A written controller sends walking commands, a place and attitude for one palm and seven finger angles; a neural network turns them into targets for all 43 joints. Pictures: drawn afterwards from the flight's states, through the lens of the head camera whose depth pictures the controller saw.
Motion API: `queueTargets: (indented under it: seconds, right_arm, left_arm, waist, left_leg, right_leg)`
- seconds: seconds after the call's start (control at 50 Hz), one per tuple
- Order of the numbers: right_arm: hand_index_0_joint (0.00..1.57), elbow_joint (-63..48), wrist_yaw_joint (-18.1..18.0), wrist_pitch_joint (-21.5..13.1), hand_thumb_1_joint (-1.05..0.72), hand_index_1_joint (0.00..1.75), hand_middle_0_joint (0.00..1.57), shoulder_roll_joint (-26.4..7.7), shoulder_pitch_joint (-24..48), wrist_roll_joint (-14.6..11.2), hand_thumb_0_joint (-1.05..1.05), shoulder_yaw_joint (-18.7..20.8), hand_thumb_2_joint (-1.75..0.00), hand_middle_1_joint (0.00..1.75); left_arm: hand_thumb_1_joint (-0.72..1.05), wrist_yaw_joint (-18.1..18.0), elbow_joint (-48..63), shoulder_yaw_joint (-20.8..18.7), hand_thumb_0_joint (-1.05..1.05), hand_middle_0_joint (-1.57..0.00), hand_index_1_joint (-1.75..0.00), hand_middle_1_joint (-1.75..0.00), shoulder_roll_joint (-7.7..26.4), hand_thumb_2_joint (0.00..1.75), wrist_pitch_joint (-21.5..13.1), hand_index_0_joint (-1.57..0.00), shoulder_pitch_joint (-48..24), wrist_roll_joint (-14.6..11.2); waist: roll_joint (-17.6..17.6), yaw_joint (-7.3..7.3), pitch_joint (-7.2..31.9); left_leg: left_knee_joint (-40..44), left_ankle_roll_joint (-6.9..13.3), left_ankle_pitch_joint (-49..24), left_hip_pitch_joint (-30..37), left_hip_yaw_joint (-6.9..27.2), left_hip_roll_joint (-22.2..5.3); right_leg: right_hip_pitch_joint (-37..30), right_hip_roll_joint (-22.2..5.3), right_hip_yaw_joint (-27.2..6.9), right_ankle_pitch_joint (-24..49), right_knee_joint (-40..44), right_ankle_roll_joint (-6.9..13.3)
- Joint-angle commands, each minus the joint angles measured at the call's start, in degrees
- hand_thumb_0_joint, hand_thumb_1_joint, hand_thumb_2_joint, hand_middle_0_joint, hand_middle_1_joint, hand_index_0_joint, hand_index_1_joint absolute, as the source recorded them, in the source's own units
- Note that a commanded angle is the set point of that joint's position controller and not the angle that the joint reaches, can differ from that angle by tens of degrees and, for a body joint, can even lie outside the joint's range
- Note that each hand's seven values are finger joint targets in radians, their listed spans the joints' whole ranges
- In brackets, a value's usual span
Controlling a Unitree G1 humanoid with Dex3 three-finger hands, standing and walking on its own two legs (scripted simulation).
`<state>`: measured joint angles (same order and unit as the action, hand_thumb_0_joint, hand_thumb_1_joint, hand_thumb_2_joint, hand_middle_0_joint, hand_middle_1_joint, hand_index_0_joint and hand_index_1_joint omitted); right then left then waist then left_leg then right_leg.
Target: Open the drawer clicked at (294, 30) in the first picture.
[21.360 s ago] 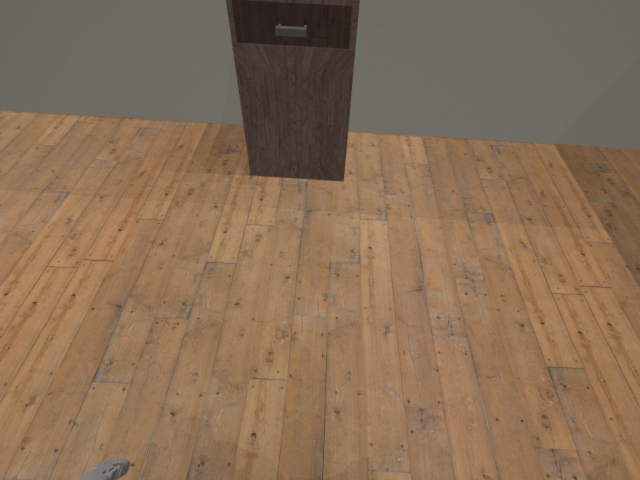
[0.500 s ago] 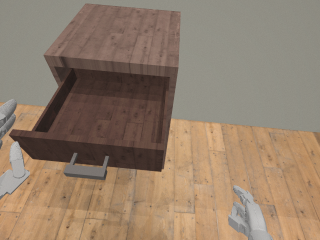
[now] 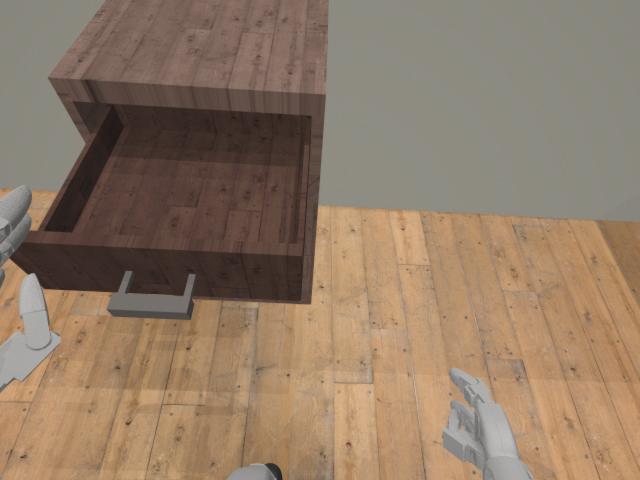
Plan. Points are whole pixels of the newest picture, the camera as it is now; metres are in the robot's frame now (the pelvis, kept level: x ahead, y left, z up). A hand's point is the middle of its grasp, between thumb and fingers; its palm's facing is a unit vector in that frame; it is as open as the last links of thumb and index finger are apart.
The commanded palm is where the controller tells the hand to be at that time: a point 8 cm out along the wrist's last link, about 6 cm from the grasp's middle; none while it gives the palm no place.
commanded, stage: step back with the hand held close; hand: left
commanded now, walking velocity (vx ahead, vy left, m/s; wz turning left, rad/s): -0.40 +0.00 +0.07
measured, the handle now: (156, 292) +0.35 +0.27 -0.05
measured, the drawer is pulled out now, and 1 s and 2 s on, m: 0.30 0.30 0.30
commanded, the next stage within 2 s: stop stepping back and stand still in 0.26 s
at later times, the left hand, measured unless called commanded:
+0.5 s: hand out of the picture +0.03 +0.20 +0.17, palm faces +0.38 -0.78 -0.50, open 7.4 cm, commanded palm -0.03 +0.24 +0.18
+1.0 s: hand out of the picture -0.04 +0.19 +0.17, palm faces +0.49 -0.76 -0.43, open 7.4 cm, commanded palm -0.11 +0.23 +0.18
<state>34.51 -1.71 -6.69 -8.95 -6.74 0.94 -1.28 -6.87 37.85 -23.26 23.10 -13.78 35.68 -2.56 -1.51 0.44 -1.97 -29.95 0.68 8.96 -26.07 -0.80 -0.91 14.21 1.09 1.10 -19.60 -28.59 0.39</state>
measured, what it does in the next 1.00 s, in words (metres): walks backwards: left foot, then left foot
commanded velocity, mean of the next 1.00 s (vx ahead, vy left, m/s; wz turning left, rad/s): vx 0.01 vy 0.02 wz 0.01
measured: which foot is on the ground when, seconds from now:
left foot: down 0.00-0.08, up 0.10-0.28, down 0.30-0.50, up 0.52-0.70, down 0.72-1.00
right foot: down 0.00-0.76, up 0.78-0.82, down 0.84-1.00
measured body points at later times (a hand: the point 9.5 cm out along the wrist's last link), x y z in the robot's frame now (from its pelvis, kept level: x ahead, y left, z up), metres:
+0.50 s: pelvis -0.14 -0.05 -0.01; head -0.10 -0.03 +0.44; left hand +0.01 +0.24 +0.19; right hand +0.07 -0.25 -0.08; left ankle -0.09 +0.10 -0.73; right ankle -0.11 -0.13 -0.73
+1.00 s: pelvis -0.20 -0.07 +0.00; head -0.21 -0.07 +0.45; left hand -0.08 +0.23 +0.19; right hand -0.03 -0.30 -0.09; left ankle -0.22 +0.05 -0.71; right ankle -0.13 -0.13 -0.73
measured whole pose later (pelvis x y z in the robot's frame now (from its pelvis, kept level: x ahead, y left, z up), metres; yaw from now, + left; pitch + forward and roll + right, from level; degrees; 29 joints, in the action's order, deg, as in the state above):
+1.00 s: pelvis -0.20 -0.07 +0.00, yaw +8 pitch +0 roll +1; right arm 37.5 -3.4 -4.5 -12.7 -14.5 -0.3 0.4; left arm -8.3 31.1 -20.3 20.3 -11.9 34.8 -1.1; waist -1.6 -1.3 1.6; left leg -44.5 2.2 24.5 -19.6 -1.8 0.1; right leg 19.7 0.3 5.1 -11.4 -31.0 4.6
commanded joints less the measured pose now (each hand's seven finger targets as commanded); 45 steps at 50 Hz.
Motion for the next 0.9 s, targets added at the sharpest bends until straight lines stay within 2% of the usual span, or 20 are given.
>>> queueTargets:
  seconds: [0.0, 0.04, 0.06, 0.08, 0.12, 0.22, 0.24, 0.28, 0.34, 0.44, 0.46, 0.5, 0.52, 0.58, 0.64, 0.7, 0.72, 0.78, 0.82, 0.88]
  right_arm:
    - [0.20, -9.97, -0.45, -1.27, -0.90, 0.30, 0.20, -10.20, 4.10, -1.76, 0.00, 4.59, -0.90, 0.30]
    - [0.20, -11.29, -0.91, -0.06, -0.90, 0.30, 0.20, -9.01, 4.85, -3.42, 0.00, 4.91, -0.90, 0.30]
    - [0.20, -11.95, -1.30, 0.31, -0.90, 0.30, 0.20, -8.42, 5.79, -4.16, 0.00, 4.81, -0.90, 0.30]
    - [0.20, -12.16, -1.79, 0.72, -0.90, 0.30, 0.20, -7.69, 6.75, -3.96, 0.00, 4.49, -0.90, 0.30]
    - [0.20, -11.41, -2.60, 2.02, -0.90, 0.30, 0.20, -5.52, 7.82, -2.42, 0.00, 2.68, -0.90, 0.30]
    - [0.20, -9.94, -4.52, 3.31, -0.90, 0.30, 0.20, -7.06, 5.50, -1.56, 0.00, 2.91, -0.90, 0.30]
    - [0.20, -9.44, -4.46, 3.33, -0.90, 0.30, 0.20, -7.68, 3.56, -1.50, 0.00, 3.48, -0.90, 0.30]
    - [0.20, -10.31, -3.69, 1.93, -0.90, 0.30, 0.20, -9.90, 2.52, -2.27, 0.00, 5.64, -0.90, 0.30]
    - [0.20, -10.30, -2.34, -1.11, -0.90, 0.30, 0.20, -8.32, 3.16, -0.73, 0.00, 5.07, -0.90, 0.30]
    - [0.20, -10.84, -1.71, -1.97, -0.90, 0.30, 0.20, -10.14, 1.30, -2.54, 0.00, 4.17, -0.90, 0.30]
    - [0.20, -10.79, -1.68, -1.71, -0.90, 0.30, 0.20, -9.65, 1.44, -2.56, 0.00, 3.63, -0.90, 0.30]
    - [0.20, -9.85, -2.21, -0.60, -0.90, 0.30, 0.20, -9.59, -0.01, -2.76, 0.00, 4.65, -0.90, 0.30]
    - [0.20, -8.73, -2.18, 0.18, -0.90, 0.30, 0.20, -9.87, 0.24, -2.09, 0.00, 4.54, -0.90, 0.30]
    - [0.20, -8.70, -2.66, 0.52, -0.90, 0.30, 0.20, -8.29, 2.49, -1.19, 0.00, 2.84, -0.90, 0.30]
    - [0.20, -8.34, -3.38, -0.68, -0.90, 0.30, 0.20, -8.81, 1.33, -0.90, 0.00, 2.18, -0.90, 0.30]
    - [0.20, -9.99, -3.05, -2.20, -0.90, 0.30, 0.20, -11.23, 0.41, -0.94, 0.00, 3.53, -0.90, 0.30]
    - [0.20, -9.38, -2.75, -2.06, -0.90, 0.30, 0.20, -10.04, 0.27, -1.41, 0.00, 3.32, -0.90, 0.30]
    - [0.20, -8.92, -2.49, -2.33, -0.90, 0.30, 0.20, -9.88, 0.83, -1.69, 0.00, 3.02, -0.90, 0.30]
    - [0.20, -8.53, -2.69, -2.47, -0.90, 0.30, 0.20, -10.63, 0.74, -1.66, 0.00, 3.60, -0.90, 0.30]
    - [0.20, -7.45, -2.50, -1.59, -0.90, 0.30, 0.20, -9.68, -0.85, -1.53, 0.00, 4.40, -0.90, 0.30]
  left_arm:
    - [0.90, 0.29, 12.60, -6.63, 0.00, -0.20, -0.30, -0.30, 7.79, 0.90, -3.39, -0.20, 4.86, -1.66]
    - [0.90, 0.19, 10.39, -8.50, 0.00, -0.20, -0.30, -0.30, 9.50, 0.90, -2.80, -0.20, 7.96, -2.42]
    - [0.90, -0.11, 9.91, -8.46, 0.00, -0.20, -0.30, -0.30, 9.71, 0.90, -2.93, -0.20, 7.22, -2.63]
    - [0.90, -0.63, 8.98, -9.37, 0.00, -0.20, -0.30, -0.30, 10.42, 0.90, -2.48, -0.20, 7.58, -2.71]
    - [0.90, -1.03, 6.76, -7.95, 0.00, -0.20, -0.30, -0.30, 8.20, 0.90, -1.67, -0.20, 6.79, -1.44]
    - [0.90, -2.59, 9.46, -4.34, 0.00, -0.20, -0.30, -0.30, 7.14, 0.90, -0.11, -0.20, 3.47, 0.28]
    - [0.90, -2.75, 10.79, -3.99, 0.00, -0.20, -0.30, -0.30, 7.32, 0.90, -0.24, -0.20, 3.39, 0.07]
    - [0.90, -2.39, 14.48, -4.19, 0.00, -0.20, -0.30, -0.30, 8.94, 0.90, -1.64, -0.20, 2.04, 0.01]
    - [0.90, -1.80, 17.02, -5.76, 0.00, -0.20, -0.30, -0.30, 9.19, 0.90, -2.11, -0.20, 3.91, -0.62]
    - [0.90, -2.73, 13.55, -5.68, 0.00, -0.20, -0.30, -0.30, 7.53, 0.90, -0.24, -0.20, 3.96, -0.54]
    - [0.90, -2.63, 10.81, -5.61, 0.00, -0.20, -0.30, -0.30, 7.68, 0.90, -0.20, -0.20, 3.03, -0.48]
    - [0.90, -2.80, 8.18, -5.22, 0.00, -0.20, -0.30, -0.30, 7.92, 0.90, 0.62, -0.20, 0.65, -0.73]
    - [0.90, -3.01, 7.53, -5.20, 0.00, -0.20, -0.30, -0.30, 8.16, 0.90, 1.06, -0.20, -0.54, -0.60]
    - [0.90, -3.01, 4.39, -3.33, 0.00, -0.20, -0.30, -0.30, 6.95, 0.90, 1.50, -0.20, -1.74, 0.06]
    - [0.90, -3.45, 6.33, -2.47, 0.00, -0.20, -0.30, -0.30, 6.79, 0.90, 1.09, -0.20, -1.16, 1.15]
    - [0.90, -3.59, 11.55, -3.09, 0.00, -0.20, -0.30, -0.30, 7.79, 0.90, -0.69, -0.20, -1.11, 1.21]
    - [0.90, -3.41, 10.95, -4.18, 0.00, -0.20, -0.30, -0.30, 8.44, 0.90, -0.59, -0.20, 0.73, 0.84]
    - [0.90, -3.21, 8.07, -4.06, 0.00, -0.20, -0.30, -0.30, 7.32, 0.90, -0.05, -0.20, 0.39, 1.68]
    - [0.90, -3.09, 6.16, -4.51, 0.00, -0.20, -0.30, -0.30, 7.98, 0.90, -0.45, -0.20, -1.24, 1.48]
    - [0.90, -2.83, 3.83, -4.10, 0.00, -0.20, -0.30, -0.30, 7.86, 0.90, -1.22, -0.20, -3.04, 1.15]
  waist:
    - [6.16, 0.96, 19.37]
    - [-5.16, 0.15, 19.80]
    - [-9.56, 0.16, 16.75]
    - [-8.88, 0.64, 13.61]
    - [-6.06, -0.17, 10.78]
    - [-1.76, -2.08, 10.44]
    - [-0.13, -2.13, 11.87]
    - [8.08, -0.85, 14.79]
    - [18.94, -0.39, 15.15]
    - [8.17, -0.63, 8.13]
    - [3.23, -1.46, 5.16]
    - [-9.81, -1.64, 5.25]
    - [-7.94, -1.70, 5.28]
    - [-8.58, -2.35, 4.04]
    - [-2.28, -2.15, 3.84]
    - [13.86, -1.02, 6.22]
    - [16.10, -1.17, 6.48]
    - [11.76, -1.49, 0.93]
    - [2.50, -1.60, -0.10]
    - [-9.20, -1.69, 2.25]
  left_leg:
    - [-1.26, 2.17, -31.54, 18.49, 7.19, -8.67]
    - [-11.98, -0.34, -8.33, 11.52, 0.94, -2.03]
    - [-21.67, -1.32, 12.82, 3.33, 0.83, 1.92]
    - [-30.15, -1.25, 19.47, -1.86, 3.73, 2.72]
    - [-28.36, -1.56, 20.54, -5.49, 5.19, 0.79]
    - [2.30, -1.46, 7.34, 3.95, 0.10, 0.44]
    - [9.21, -0.98, -2.53, 8.16, -0.09, -0.86]
    - [7.70, 2.47, -30.45, 15.45, 6.97, -11.47]
    - [8.52, 6.22, -35.32, 13.39, 11.76, -17.24]
    - [4.77, 3.38, 2.91, 3.58, 5.75, -9.26]
    - [1.80, 1.46, 16.10, 1.14, 3.01, -5.34]
    - [-21.94, -1.26, 17.67, 7.36, 0.03, 2.29]
    - [-29.10, -0.97, 15.19, 8.09, 1.07, 1.98]
    - [-19.91, 0.27, 14.87, 8.59, 0.61, -0.04]
    - [4.74, 2.08, 15.73, 12.63, -1.89, 0.25]
    - [15.57, 6.72, 14.31, 10.39, 12.40, -11.13]
    - [17.70, 7.22, 25.51, 7.05, 14.54, -12.77]
    - [14.48, 6.67, 26.54, -2.80, 10.53, -10.30]
    - [7.59, 4.71, 21.38, -2.91, 6.98, -5.71]
    - [-17.16, 1.73, 18.19, 0.18, -1.02, 1.86]
  right_leg:
    - [-5.04, -3.23, 0.73, 20.63, 5.88, 0.33]
    - [-5.31, -13.83, -5.24, 39.95, 7.05, 3.54]
    - [-4.17, -20.12, -10.07, 47.72, 7.22, 6.64]
    - [-1.84, -23.08, -11.46, 48.88, 7.75, 9.24]
    - [-2.99, -21.61, -8.63, 50.46, 5.97, 10.50]
    - [-7.22, -14.15, -3.54, 48.44, 1.52, 4.07]
    - [-7.42, -11.82, -1.96, 43.99, -0.89, 1.85]
    - [-1.15, -5.74, -0.74, 19.47, -6.45, -1.89]
    - [5.74, -3.24, -0.56, -6.11, -17.23, -1.07]
    - [-4.73, -2.67, 1.39, 2.42, 1.90, -1.85]
    - [-3.80, -5.53, -2.02, 1.97, 8.06, -0.48]
    - [13.86, -18.20, -21.32, -27.12, 21.14, 6.53]
    - [16.27, -20.11, -23.25, -24.53, 22.02, 8.32]
    - [15.20, -16.07, -10.56, -17.35, 18.13, 5.83]
    - [9.66, -12.44, -7.98, -17.67, 13.37, 4.13]
    - [1.79, -1.99, 0.76, -2.18, -6.64, -0.41]
    - [2.51, -1.96, 1.24, -5.44, -10.25, -0.97]
    - [-3.40, -1.58, 2.24, -0.61, -6.94, -0.79]
    - [-4.76, -3.44, -2.99, -2.43, 2.68, 0.56]
    - [3.43, -18.38, -26.50, -27.03, 20.27, 7.58]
